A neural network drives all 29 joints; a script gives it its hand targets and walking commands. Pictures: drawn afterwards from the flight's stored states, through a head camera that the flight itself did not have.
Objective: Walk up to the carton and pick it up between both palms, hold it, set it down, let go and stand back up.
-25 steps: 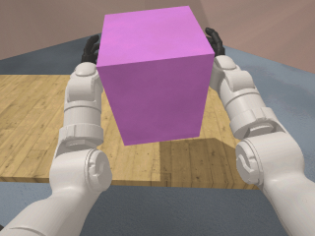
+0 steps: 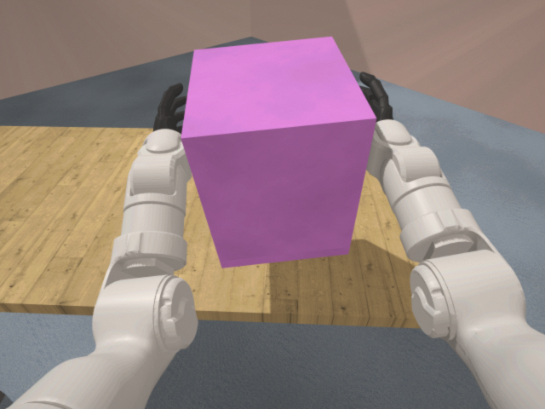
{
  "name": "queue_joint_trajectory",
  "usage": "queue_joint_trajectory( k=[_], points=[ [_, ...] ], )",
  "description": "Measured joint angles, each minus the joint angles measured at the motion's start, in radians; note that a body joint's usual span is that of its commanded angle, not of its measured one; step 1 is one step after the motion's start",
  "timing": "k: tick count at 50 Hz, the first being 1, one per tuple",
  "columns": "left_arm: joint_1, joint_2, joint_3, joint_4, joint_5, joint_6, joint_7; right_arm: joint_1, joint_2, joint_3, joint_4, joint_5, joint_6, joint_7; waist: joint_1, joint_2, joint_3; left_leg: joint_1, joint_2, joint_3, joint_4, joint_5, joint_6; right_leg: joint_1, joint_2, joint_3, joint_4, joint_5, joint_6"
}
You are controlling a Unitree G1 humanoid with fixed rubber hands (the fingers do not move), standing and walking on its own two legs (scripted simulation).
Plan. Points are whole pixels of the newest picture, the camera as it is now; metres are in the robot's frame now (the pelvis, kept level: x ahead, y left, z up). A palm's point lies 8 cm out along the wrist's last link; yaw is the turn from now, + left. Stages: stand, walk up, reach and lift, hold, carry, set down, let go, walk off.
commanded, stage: set down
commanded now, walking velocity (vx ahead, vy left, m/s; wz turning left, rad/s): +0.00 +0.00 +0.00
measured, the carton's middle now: (274, 156) +0.41 +0.02 +0.20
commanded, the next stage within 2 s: none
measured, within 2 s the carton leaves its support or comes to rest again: neither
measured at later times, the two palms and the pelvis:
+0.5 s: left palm (180, 155) +0.41 +0.16 +0.20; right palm (372, 142) +0.43 -0.13 +0.21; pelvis +0.01 +0.00 +0.00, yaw +0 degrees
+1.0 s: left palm (187, 170) +0.42 +0.15 +0.17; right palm (372, 157) +0.43 -0.14 +0.18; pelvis +0.01 +0.00 +0.00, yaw +0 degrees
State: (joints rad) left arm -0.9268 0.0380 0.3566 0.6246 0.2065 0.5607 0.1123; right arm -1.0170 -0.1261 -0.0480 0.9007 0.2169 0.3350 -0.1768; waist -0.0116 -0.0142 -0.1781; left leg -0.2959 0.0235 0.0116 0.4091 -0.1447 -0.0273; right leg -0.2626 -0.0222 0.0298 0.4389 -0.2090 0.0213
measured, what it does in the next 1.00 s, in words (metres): stands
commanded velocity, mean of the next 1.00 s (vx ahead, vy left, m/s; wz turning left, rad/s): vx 0.00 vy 0.00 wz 0.00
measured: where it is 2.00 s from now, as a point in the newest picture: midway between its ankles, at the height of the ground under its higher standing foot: outside the picture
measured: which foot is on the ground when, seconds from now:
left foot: down 0.00-1.00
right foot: down 0.00-1.00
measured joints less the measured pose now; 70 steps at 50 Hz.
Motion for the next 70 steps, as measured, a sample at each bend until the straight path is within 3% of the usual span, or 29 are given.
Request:
queue_joint_trajectory(
  k=[70],
  points=[
    [0.141, -0.095, 0.053, 0.033, 0.021, -0.237, 0.030, 0.105, 0.010, 0.000, 0.068, -0.010, -0.189, 0.049, 0.000, 0.000, 0.088, 0.000, 0.003, 0.000, 0.000, -0.024, 0.000, 0.000, 0.003, 0.000, -0.001, -0.024, 0.000]
  ],
)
